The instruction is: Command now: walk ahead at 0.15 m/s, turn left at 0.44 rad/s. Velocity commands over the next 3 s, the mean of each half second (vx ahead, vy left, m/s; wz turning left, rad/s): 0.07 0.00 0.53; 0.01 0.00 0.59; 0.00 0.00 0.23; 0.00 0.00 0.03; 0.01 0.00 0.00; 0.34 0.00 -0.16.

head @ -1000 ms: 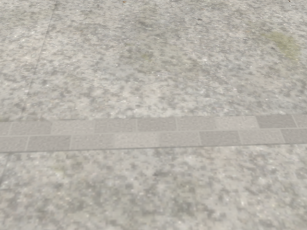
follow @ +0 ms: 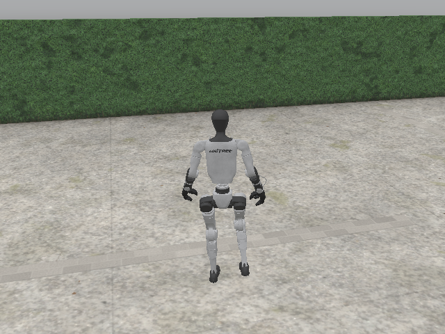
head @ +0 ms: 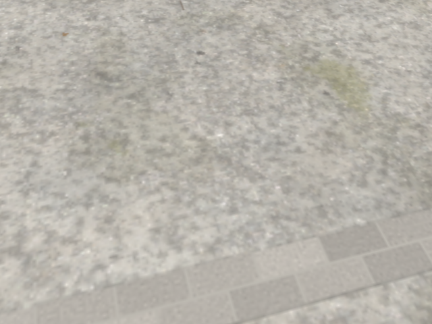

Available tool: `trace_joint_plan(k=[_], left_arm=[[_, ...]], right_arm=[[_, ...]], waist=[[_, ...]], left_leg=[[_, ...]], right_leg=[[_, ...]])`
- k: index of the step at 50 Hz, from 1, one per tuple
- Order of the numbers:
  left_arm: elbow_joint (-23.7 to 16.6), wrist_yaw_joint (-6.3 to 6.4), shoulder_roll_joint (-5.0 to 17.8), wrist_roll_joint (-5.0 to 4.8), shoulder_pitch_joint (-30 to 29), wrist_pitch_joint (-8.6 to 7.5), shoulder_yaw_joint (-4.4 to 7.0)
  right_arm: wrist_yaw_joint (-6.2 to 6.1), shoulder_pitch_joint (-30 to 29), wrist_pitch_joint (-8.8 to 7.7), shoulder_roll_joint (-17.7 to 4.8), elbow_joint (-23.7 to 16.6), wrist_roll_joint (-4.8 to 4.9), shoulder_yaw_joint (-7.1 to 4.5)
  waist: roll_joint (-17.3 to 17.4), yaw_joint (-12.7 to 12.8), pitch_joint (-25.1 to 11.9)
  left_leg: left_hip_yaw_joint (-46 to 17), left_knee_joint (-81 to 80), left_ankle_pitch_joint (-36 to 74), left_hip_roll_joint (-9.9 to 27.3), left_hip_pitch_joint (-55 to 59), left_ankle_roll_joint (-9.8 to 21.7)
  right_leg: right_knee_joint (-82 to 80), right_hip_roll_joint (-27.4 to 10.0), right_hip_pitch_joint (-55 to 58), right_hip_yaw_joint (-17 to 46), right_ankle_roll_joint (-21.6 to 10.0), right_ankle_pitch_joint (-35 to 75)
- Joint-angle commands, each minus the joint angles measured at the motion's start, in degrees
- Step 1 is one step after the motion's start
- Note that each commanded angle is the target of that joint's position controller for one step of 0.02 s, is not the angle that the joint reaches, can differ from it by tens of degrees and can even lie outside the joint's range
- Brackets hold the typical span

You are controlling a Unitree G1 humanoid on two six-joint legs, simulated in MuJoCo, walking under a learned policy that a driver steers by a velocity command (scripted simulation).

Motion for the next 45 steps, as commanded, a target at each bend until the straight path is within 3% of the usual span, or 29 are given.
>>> trace_joint_plan(k=[1, 4, 7, 11, 13, 14, 15, 16, 17, 18, 19, 21, 23, 27, 31, 34, 35, 36, 37, 38, 39, 40, 41, 45], left_arm=[[-1.8, 1.03, 4.0, 0.2, 5.2, 0.46, 1.36], [-2.6, 1.07, 3.6, -0.15, 0.9, 1.05, 1.34], [-3.7, 0.67, 3.6, -0.59, -3.8, 0.9, 1.35], [-4.1, -0.17, 4.2, -0.93, -5.7, -0.61, 1.69], [-3.1, -0.67, 4.5, -1.18, -2.8, -1.4, 2.15], [-2.2, -0.82, 5.1, -1.14, -0.6, -1.71, 2.55], [-2.4, -0.51, 8.3, -0.37, 0.8, -1.56, 3.35], [-3.0, -0.14, 11.9, 1.0, -0.6, -0.55, 3.97], [-2.2, -0.21, 9.5, 1.08, 2.9, -0.2, 3.91], [-2.7, -0.01, 6.9, 0.58, 1.8, -0.07, 3.18], [-2.9, 0.11, 5.1, 0.17, -0.2, 0.28, 2.69], [-3.2, 0.42, 4.9, -0.38, -2.4, 0.95, 2.34], [-2.6, 0.74, 5.7, 0.14, -2.0, 1.6, 2.67], [-1.8, 1.13, 7.8, -0.05, -1.0, 2.36, 3.54], [-1.0, 0.5, 9.7, -1.06, -0.9, 2.37, 4.27], [-0.3, 0.27, 9.7, -2.48, -1.5, 2.25, 4.31], [0.9, 0.11, 8.0, -2.42, 1.0, 2.17, 3.93], [0.6, -0.24, 4.8, -0.56, 2.8, 2.19, 3.14], [-3.1, -0.01, 3.7, 1.22, -1.2, 2.01, 2.34], [-3.6, 0.48, 6.4, 0.24, -5.1, 1.75, 3.18], [-3.0, 0.69, 7.5, -0.86, -5.3, 1.97, 3.64], [-1.6, 1.07, 7.3, -0.76, -3.7, 2.3, 3.95], [-1.0, 1.36, 7.7, -0.42, -2.9, 2.65, 4.16], [-0.5, 0.63, 5.7, -0.74, -1.4, 2.17, 3.71]], right_arm=[[-1.33, -1.5, 0.36, -10.5, -4.0, 0.57, -3.13], [-2.36, -1.1, 1.97, -10.5, -4.1, 1.33, -3.27], [-3.03, -0.5, 3.28, -10.3, -4.5, 1.22, -3.39], [-3.12, -0.1, 4.17, -10.0, -5.4, 0.93, -3.53], [-3.09, -2.0, 4.4, -9.6, -6.4, 1.59, -3.46], [-3.1, -2.9, 4.48, -8.8, -7.1, 1.78, -3.26], [-2.93, -0.6, 4.36, -6.2, -7.6, 1.01, -2.51], [-2.68, 5.0, 3.94, -4.8, -7.7, 0.84, -2.19], [-2.35, 4.5, 3.36, -9.8, -7.6, 0.38, -3.35], [-2.23, 3.6, 3.56, -12.6, -6.7, 0.8, -4.46], [-2.47, 2.9, 4.4, -12.2, -5.7, 1.14, -4.73], [-2.57, 2.0, 5.79, -9.6, -6.0, 1.35, -4.2], [-2.35, 0.3, 5.93, -6.8, -7.3, 1.67, -3.34], [-1.68, -3.3, 5.61, -5.2, -9.5, 1.23, -2.44], [-0.61, -3.1, 5.75, -6.4, -10.1, 1.15, -2.78], [0.07, 1.0, 5.9, -6.3, -9.0, 1.04, -3.46], [-0.23, 3.3, 5.82, -7.3, -8.2, 0.8, -4.05], [-1.0, 4.8, 5.53, -12.6, -8.9, 0.75, -5.48], [-1.14, 4.1, 4.85, -17.5, -10.6, -0.61, -5.97], [-0.8, 5.6, 3.67, -15.2, -10.4, -2.19, -5.48], [-0.86, 3.1, 2.9, -13.5, -9.8, -2.02, -4.68], [-1.29, -0.5, 2.79, -11.9, -10.0, -0.69, -4.34], [-1.64, -2.7, 2.98, -10.2, -10.3, 0.47, -3.64], [-2.67, -2.5, 3.37, -9.4, -10.2, 0.07, -3.09]], waist=[[5.1, 2.9, -12.6], [6.0, 1.8, -12.8], [7.6, 0.2, -10.9], [9.9, -0.6, -10.0], [10.4, 1.6, -9.8], [9.8, 2.6, -9.8], [3.6, 1.5, -12.7], [-12.4, -2.3, -11.8], [-14.5, 0.3, -13.4], [-8.8, 0.6, -11.9], [-5.5, 0.2, -10.2], [-5.1, 0.0, -8.1], [-7.5, 0.6, -7.5], [-9.7, 2.4, -9.7], [-10.9, 2.6, -9.7], [-9.5, 0.0, -9.1], [-6.3, -0.4, -9.0], [8.0, 0.8, -8.4], [21.3, 0.2, -8.0], [15.3, -3.8, -11.5], [11.9, -2.0, -8.9], [8.8, -0.1, -7.6], [9.0, 0.8, -7.1], [8.7, 1.6, -9.2]], left_leg=[[-13.1, -3.0, 35.6, 14.1, 7.6, 9.5], [-14.9, -2.4, 23.5, 12.4, 6.9, 6.9], [-19.0, -2.3, 11.8, 12.1, 7.9, 6.2], [-24.1, 1.3, 15.4, 12.5, 11.2, 6.4], [-25.3, 3.9, 16.6, 10.8, 11.0, 4.9], [-24.7, 5.8, 12.6, 8.8, 8.2, 3.1], [-20.6, 13.3, -2.4, 5.4, 2.1, 0.4], [-10.1, 24.4, -29.7, -3.7, -10.4, -3.8], [-6.2, 37.4, -34.5, -1.4, -15.6, -7.1], [-5.7, 44.3, -30.1, 1.2, -16.4, -8.8], [-4.9, 46.8, -26.1, 2.3, -16.9, -9.9], [-3.2, 48.9, -21.2, 3.2, -16.8, -11.1], [0.2, 44.2, -18.0, 3.8, -15.8, -11.4], [2.4, 32.3, -16.8, 6.7, -11.4, -11.2], [5.2, 21.5, -15.0, 7.2, -3.8, -8.9], [7.8, 6.9, -6.7, 5.1, 4.5, -5.1], [6.3, 1.7, -1.8, 4.4, 10.5, -3.2], [-9.3, -2.5, 13.9, 15.0, 18.8, 0.9], [-26.5, -2.6, 28.5, 27.7, 19.8, 12.4], [-27.5, -5.1, 20.3, 27.8, 17.0, 15.9], [-22.5, -5.4, 13.8, 24.1, 14.6, 12.6], [-18.8, -4.9, 9.1, 20.6, 13.2, 9.0], [-16.9, -4.6, 9.2, 19.0, 11.9, 7.2], [-15.2, -3.9, 13.2, 16.0, 11.2, 7.1]], right_leg=[[-5.1, 0.6, 2.0, 0.0, 1.5, 5.4], [-10.9, 1.4, 2.8, 1.0, 1.9, 10.5], [-16.8, 2.2, 2.4, 2.4, 1.7, 10.7], [-25.1, 3.7, 5.9, 3.1, 0.5, 7.0], [-35.7, 3.8, 12.5, 2.3, -1.0, 11.4], [-41.9, 1.9, 19.3, 2.3, -2.2, 19.5], [-40.9, -7.7, 28.9, 8.8, -6.1, 30.4], [-39.3, -19.6, 35.5, 20.9, -15.6, 51.0], [-40.4, -25.5, 35.0, 27.9, -22.0, 53.1], [-39.7, -22.6, 33.3, 22.4, -21.0, 49.5], [-39.2, -18.1, 31.5, 16.2, -17.9, 45.1], [-40.1, -14.6, 28.0, 9.9, -15.7, 41.6], [-41.8, -12.1, 27.2, 5.0, -15.4, 39.3], [-42.3, -14.2, 29.1, 1.9, -16.6, 37.1], [-42.1, -16.2, 27.0, 0.2, -16.1, 32.0], [-37.3, -15.5, 24.4, -2.3, -12.4, 25.4], [-32.3, -13.4, 20.3, -5.1, -9.0, 20.1], [-17.7, -7.7, 8.4, -11.7, -3.1, 5.0], [-4.2, 0.3, -5.9, -9.4, 0.4, -15.9], [3.9, 0.0, -5.8, -2.0, 0.0, -16.0], [5.8, -1.0, -5.7, -0.6, -0.9, -10.9], [4.6, -1.7, -5.5, -0.2, -1.0, -5.7], [3.5, -1.9, -4.7, -0.1, -0.6, -2.5], [1.3, 0.6, -0.5, -0.8, 0.5, 3.5]])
